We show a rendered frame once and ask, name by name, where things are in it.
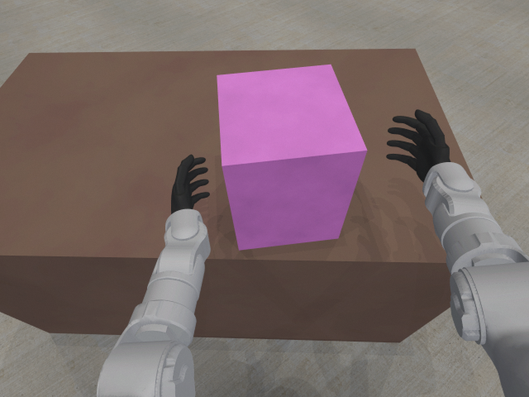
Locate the left robot upper arm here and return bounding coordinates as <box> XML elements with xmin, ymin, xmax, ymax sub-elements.
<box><xmin>98</xmin><ymin>340</ymin><xmax>195</xmax><ymax>397</ymax></box>

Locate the right robot upper arm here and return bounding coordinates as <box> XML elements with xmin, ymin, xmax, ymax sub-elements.
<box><xmin>450</xmin><ymin>261</ymin><xmax>529</xmax><ymax>397</ymax></box>

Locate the carton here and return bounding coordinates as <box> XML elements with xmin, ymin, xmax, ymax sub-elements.
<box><xmin>217</xmin><ymin>65</ymin><xmax>367</xmax><ymax>251</ymax></box>

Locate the robot left forearm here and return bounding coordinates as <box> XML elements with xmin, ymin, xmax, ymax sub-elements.
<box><xmin>97</xmin><ymin>209</ymin><xmax>211</xmax><ymax>397</ymax></box>

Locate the left robot hand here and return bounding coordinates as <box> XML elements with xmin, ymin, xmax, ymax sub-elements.
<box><xmin>171</xmin><ymin>155</ymin><xmax>210</xmax><ymax>214</ymax></box>

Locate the pedestal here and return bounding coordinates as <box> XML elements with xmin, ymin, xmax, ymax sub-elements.
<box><xmin>0</xmin><ymin>49</ymin><xmax>482</xmax><ymax>342</ymax></box>

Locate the robot right forearm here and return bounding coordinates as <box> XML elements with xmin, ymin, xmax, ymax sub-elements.
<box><xmin>422</xmin><ymin>162</ymin><xmax>529</xmax><ymax>275</ymax></box>

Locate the right robot hand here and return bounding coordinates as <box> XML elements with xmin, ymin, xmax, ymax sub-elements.
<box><xmin>386</xmin><ymin>109</ymin><xmax>450</xmax><ymax>183</ymax></box>

